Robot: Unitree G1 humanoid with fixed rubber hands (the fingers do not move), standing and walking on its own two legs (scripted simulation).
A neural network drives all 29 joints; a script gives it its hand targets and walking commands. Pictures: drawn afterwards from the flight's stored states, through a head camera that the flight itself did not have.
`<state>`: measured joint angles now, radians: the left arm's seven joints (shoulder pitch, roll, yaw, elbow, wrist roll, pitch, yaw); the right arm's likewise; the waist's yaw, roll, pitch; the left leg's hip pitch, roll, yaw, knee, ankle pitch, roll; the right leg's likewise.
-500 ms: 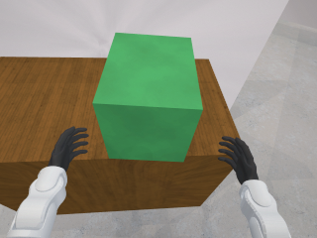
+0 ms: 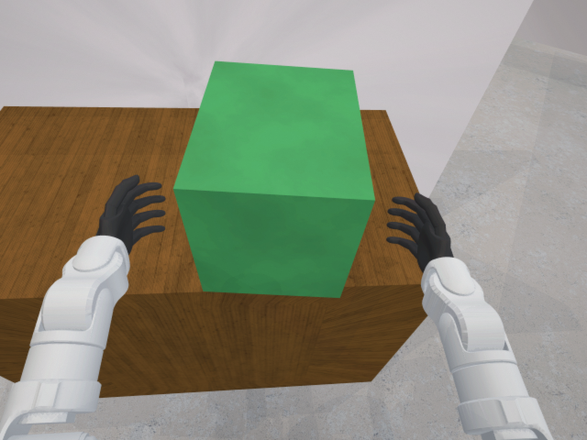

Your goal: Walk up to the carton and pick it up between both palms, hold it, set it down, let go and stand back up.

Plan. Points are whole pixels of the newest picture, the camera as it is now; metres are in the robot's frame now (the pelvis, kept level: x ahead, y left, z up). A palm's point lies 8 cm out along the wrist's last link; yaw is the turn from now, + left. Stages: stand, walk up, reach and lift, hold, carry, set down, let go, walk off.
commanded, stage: reach and lift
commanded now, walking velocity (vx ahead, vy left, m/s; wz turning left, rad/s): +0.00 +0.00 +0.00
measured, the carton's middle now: (278, 180) +0.52 +0.05 +0.03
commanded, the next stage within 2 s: none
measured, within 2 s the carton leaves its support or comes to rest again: neither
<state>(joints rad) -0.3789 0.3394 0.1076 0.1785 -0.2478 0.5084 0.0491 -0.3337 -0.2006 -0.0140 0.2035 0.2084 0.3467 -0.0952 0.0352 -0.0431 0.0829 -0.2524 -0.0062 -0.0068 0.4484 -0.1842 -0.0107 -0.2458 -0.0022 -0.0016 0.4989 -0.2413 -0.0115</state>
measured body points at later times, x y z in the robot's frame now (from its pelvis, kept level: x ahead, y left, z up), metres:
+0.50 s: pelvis +0.00 +0.00 +0.00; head +0.02 +0.01 +0.45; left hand +0.41 +0.26 +0.14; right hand +0.42 -0.15 +0.12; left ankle +0.03 +0.13 -0.74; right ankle +0.02 -0.11 -0.74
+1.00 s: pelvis +0.02 +0.00 +0.00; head +0.04 +0.01 +0.45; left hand +0.47 +0.24 +0.17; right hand +0.48 -0.14 +0.15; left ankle +0.03 +0.13 -0.74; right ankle +0.02 -0.11 -0.74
